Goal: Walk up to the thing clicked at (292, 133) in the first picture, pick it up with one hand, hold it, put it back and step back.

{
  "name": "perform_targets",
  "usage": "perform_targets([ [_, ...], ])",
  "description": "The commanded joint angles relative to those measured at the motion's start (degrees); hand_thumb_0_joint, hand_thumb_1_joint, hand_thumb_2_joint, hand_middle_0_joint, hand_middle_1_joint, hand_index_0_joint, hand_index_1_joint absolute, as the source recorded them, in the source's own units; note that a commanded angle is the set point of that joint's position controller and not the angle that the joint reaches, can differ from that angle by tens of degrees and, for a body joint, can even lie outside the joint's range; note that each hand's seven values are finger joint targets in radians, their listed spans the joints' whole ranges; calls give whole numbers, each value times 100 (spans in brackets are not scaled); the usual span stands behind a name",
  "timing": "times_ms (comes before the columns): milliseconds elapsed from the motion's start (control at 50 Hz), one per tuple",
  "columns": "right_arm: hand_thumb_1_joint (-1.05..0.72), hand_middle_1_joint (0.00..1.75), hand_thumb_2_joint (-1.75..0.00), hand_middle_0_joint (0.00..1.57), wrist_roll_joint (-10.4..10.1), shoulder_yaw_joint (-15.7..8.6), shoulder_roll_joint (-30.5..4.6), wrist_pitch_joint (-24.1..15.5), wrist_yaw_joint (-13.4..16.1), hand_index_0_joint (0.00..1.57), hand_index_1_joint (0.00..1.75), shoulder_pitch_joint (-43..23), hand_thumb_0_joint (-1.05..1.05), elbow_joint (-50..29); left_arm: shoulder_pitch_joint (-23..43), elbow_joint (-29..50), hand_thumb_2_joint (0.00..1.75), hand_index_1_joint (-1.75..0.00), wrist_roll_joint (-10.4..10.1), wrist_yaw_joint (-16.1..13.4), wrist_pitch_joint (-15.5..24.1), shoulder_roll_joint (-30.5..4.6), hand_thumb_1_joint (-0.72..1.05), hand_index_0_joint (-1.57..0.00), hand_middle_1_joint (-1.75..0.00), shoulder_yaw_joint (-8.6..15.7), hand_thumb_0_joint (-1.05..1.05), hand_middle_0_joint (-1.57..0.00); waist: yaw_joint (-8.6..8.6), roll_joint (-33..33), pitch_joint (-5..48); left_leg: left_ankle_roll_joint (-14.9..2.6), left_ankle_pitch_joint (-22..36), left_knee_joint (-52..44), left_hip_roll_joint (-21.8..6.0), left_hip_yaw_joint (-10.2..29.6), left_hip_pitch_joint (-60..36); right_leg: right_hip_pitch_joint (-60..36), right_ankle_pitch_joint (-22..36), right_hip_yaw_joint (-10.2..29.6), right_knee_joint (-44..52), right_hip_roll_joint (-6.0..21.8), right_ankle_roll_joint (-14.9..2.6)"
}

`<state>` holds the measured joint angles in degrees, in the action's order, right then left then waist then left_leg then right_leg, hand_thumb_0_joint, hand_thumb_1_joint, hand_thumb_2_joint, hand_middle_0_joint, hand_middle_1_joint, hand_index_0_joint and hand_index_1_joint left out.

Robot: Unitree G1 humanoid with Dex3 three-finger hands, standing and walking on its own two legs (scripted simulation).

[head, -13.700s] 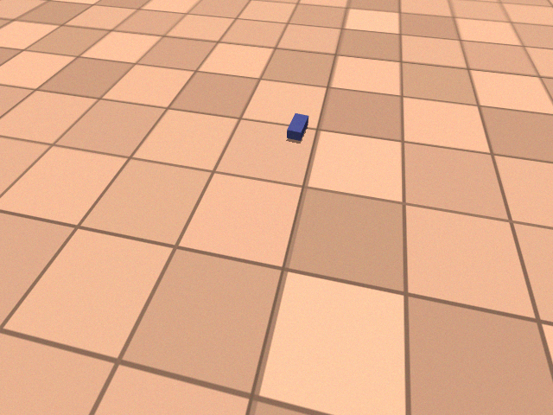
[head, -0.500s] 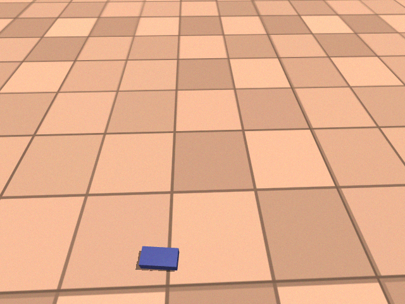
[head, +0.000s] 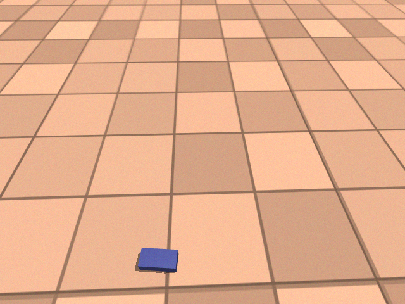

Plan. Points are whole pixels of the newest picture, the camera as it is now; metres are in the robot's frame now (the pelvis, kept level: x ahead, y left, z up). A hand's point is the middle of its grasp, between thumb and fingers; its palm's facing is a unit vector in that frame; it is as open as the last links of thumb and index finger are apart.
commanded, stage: stand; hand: left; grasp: from above
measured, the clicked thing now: (159, 259) +0.43 +0.21 -0.75
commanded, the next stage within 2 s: rise first in 0.34 s
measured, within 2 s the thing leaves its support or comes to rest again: neither
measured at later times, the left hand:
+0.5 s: hand out of the picture +0.07 +0.26 -0.16, palm faces +0.01 -0.94 -0.35, open 7.4 cm
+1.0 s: hand out of the picture +0.13 +0.27 -0.21, palm faces -0.09 -0.91 -0.41, open 13.6 cm
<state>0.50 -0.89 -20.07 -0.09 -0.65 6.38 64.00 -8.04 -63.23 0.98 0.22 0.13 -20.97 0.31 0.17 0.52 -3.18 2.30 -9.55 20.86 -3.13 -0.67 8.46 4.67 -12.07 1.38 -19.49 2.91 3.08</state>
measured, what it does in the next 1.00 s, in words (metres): lowers itself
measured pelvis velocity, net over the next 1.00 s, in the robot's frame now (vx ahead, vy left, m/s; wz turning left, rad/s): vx -0.01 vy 0.01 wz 0.01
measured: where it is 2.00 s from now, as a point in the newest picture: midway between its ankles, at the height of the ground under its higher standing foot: outside the picture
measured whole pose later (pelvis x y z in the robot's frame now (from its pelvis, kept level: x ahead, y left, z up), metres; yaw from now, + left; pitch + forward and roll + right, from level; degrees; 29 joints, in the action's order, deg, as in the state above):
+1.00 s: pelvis -0.01 +0.01 -0.06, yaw +0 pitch +12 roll -1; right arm -0.6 -3.1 -14.0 -5.9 0.2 13.4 37.4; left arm -6.0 -43.7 12.4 1.5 -7.7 -18.9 9.8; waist 1.5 0.3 3.9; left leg 2.1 -23.3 53.7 -3.4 1.6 42.6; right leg 37.9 -26.3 1.3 -52.0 2.3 3.5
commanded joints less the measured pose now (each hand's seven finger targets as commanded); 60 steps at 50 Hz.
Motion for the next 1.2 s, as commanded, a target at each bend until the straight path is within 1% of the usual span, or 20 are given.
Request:
perform_targets([
  [0,-90,30,-90,20,5,-234,-1263,-103,58,20,30,-236,0,-335,131,345,90,-30,-16,-64,121,-1239,90,-20,-30,233,0,-20,-5,-104,238,-303,294,-380,-429,379,-256,394,364,214,387,429,-373],
  [120,-90,30,-90,20,9,-227,-1244,-110,61,20,30,-168,0,-336,139,366,90,-30,-13,-59,136,-1237,90,-20,-30,226,0,-20,17,-86,349,-314,458,-310,-424,342,-236,315,604,242,384,466,-366],
  [260,-90,30,-90,20,4,-235,-1267,-98,51,20,30,-186,0,-311,119,340,90,-30,-14,-56,117,-1219,90,-20,-30,221,0,-20,17,-99,177,-307,43,-427,-421,413,-137,438,179,220,381,414,-380],
  [360,-90,30,-90,20,-1,-234,-1250,-115,57,20,30,-141,0,-324,101,359,90,-30,-29,-67,146,-1222,90,-20,-30,223,0,-20,11,-64,462,-320,768,-265,-454,368,-332,260,760,219,292,466,-357],
  [420,-94,31,-93,20,3,-229,-1257,-121,65,20,31,-147,0,-322,104,357,96,-38,-41,-61,138,-1212,83,-16,-38,224,0,-16,0,-116,415,-315,772,-266,-450,347,-296,253,763,231,281,476,-372],
  [440,-98,30,-92,20,-387,71,-290,-421,182,20,30,-96,0,-1895,2114,2368,94,-46,-301,-131,710,-207,77,-19,-46,229,0,-21,634,-244,92,-221,-185,94,276,-322,459,1554,308,-240,-133,-294,-275],
  [460,-93,30,-91,20,-400,32,-460,-421,256,20,30,168,0,-1607,2830,1912,95,-54,-282,-186,675,-515,69,-17,-54,325,0,-21,513,-61,287,-220,-365,145,299,-293,340,1312,105,-311,-149,-278,-266],
  [480,-92,30,-91,20,-431,-82,-663,-379,329,20,30,407,0,-1656,1800,979,91,-62,-168,-221,462,-1016,61,-20,-62,626,0,-22,326,50,178,-222,-436,166,279,-301,504,1247,-130,-375,-155,-337,-297],
  [520,-92,30,-91,20,-378,-210,-657,-347,345,20,30,520,0,-1837,1800,324,91,-75,71,-68,286,-1294,45,-18,-74,844,0,-19,234,141,398,-240,-342,555,315,-272,844,1521,-153,-393,-460,-342,-332],
  [560,-91,30,-90,20,-200,-379,-607,-416,357,20,30,709,0,-1988,1497,255,87,-87,392,58,245,-1411,29,-18,-89,1101,0,-15,92,4,1199,-213,35,901,352,-245,853,1452,257,-339,-834,-281,-323],
  [600,-91,30,-90,20,-134,-443,-529,-443,278,20,30,749,0,-2238,701,139,89,-94,634,161,49,-1235,13,-15,-97,1219,0,-13,-170,-286,1402,-169,239,1097,411,-247,1087,1415,332,-328,-1084,-271,-363],
  [760,-91,30,-90,20,-173,-484,-375,-551,124,20,30,571,0,-3054,746,1324,98,-107,939,97,-741,-918,-50,-8,-107,1117,0,-8,3,-208,1367,-156,-4,1561,328,-181,1631,2101,-43,-411,-1535,-341,-323],
  [800,-90,30,-90,20,-160,-523,-381,-620,107,20,30,746,0,-3056,770,1494,99,-109,1026,74,-743,-912,-54,-8,-109,1161,0,-8,102,-142,1522,-162,138,1905,271,-146,1762,2396,104,-433,-1938,-362,-312],
  [820,-92,30,-91,20,-147,-521,-357,-659,94,20,30,676,0,-3139,1015,1893,100,-109,1039,81,-680,-887,-55,-8,-108,1121,0,-8,104,-228,1482,-153,-18,2061,262,-120,1966,2632,-57,-418,-2080,-357,-322],
  [880,-91,30,-91,20,-123,-504,-250,-776,98,20,30,732,0,-3294,639,2388,102,-108,1119,39,-583,-995,-58,-6,-107,1289,0,-8,46,-364,2043,-170,-32,2470,232,-83,2158,2848,-56,-356,-2514,-324,-319],
  [920,-90,30,-91,20,-112,-569,-300,-841,120,20,30,711,0,-3391,754,3081,104,-108,1135,88,-535,-821,-59,-5,-105,1116,0,-7,160,-617,2089,-147,-84,2611,177,-26,2198,3158,-110,-365,-2758,-334,-332],
  [940,-89,30,-90,20,-115,-501,-240,-855,140,20,30,723,0,-3385,199,2632,103,-107,1178,64,-623,-829,-58,-5,-105,1216,0,-7,126,-522,1991,-150,-65,2688,172,-1,2339,3227,-119,-392,-2835,-345,-327],
  [960,-89,30,-90,20,-122,-584,-316,-865,158,20,30,728,0,-3444,330,3155,105,-107,1180,62,-636,-929,-58,-4,-104,1251,0,-6,133,-485,2121,-168,3,2787,153,11,2370,3262,-61,-385,-2879,-347,-327],
  [1060,-88,30,-90,20,-89,-556,-307,-924,187,20,30,629,0,-3627,-75,3752,104,-106,1263,61,-906,-973,-55,-3,-104,1293,0,-5,163,-485,2169,-195,-76,3149,131,55,2737,3498,-125,-372,-3183,-343,-302],
  [1180,-89,30,-90,20,-69,-477,-186,-1007,217,20,30,646,0,-3717,-745,3898,99,-106,1384,68,-1187,-832,-54,-6,-106,1240,0,-6,151,-509,2205,-215,-232,3527,128,52,3153,3885,-248,-382,-3516,-360,-323],
])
